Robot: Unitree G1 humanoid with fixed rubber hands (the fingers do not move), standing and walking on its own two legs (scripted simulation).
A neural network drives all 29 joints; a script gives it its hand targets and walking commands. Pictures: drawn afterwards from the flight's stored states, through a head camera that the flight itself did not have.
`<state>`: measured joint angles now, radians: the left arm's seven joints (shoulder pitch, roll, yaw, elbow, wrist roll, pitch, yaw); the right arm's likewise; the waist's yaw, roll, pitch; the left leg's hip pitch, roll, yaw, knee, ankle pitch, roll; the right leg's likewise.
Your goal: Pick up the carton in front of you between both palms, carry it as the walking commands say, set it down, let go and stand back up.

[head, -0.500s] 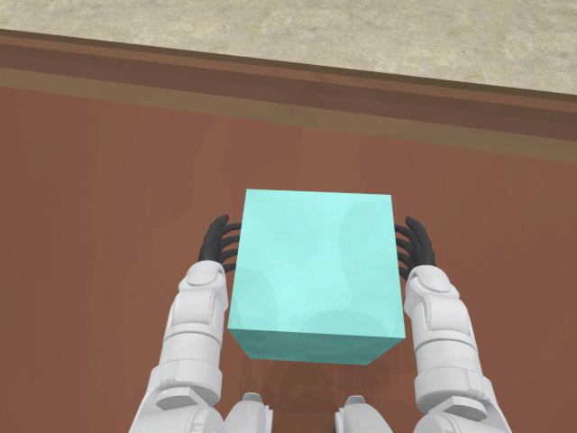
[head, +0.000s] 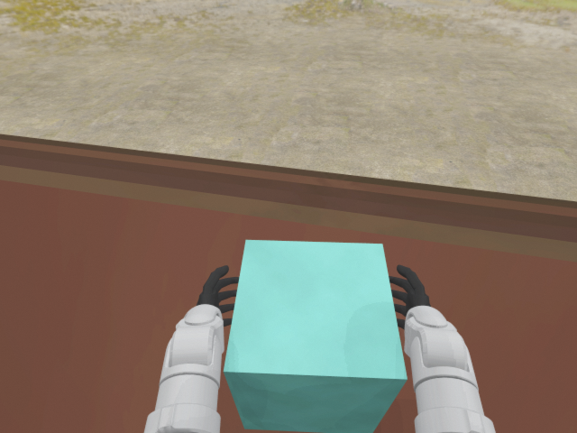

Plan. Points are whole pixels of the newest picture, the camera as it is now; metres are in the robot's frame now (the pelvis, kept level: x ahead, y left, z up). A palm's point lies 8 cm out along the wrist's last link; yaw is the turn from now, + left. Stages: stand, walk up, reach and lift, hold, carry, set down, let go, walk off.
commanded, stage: reach and lift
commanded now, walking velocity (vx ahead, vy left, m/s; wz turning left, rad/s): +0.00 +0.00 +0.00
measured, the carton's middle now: (310, 340) +0.30 +0.00 -0.05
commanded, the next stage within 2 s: hold in 0.92 s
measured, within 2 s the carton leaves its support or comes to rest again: neither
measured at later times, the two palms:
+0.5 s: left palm (208, 308) +0.30 +0.15 +0.03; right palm (416, 310) +0.30 -0.15 +0.04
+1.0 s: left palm (207, 306) +0.29 +0.15 +0.05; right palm (420, 308) +0.30 -0.15 +0.05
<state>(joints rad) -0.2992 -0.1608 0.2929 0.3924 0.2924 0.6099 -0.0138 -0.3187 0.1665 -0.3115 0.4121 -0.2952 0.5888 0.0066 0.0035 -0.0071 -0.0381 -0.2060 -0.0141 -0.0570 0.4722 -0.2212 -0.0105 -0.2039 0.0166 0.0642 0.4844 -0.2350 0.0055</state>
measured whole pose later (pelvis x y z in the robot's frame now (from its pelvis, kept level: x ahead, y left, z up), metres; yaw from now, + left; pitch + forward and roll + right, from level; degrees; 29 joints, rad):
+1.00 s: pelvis +0.01 +0.00 +0.01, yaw +0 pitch -6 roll +0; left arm -0.24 -0.15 0.20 0.22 0.27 0.72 -0.01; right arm -0.26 0.15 -0.22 0.24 -0.27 0.70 0.01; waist 0.00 0.00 0.04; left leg -0.06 -0.01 -0.06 0.36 -0.19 -0.01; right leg -0.06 0.01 0.06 0.37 -0.20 0.01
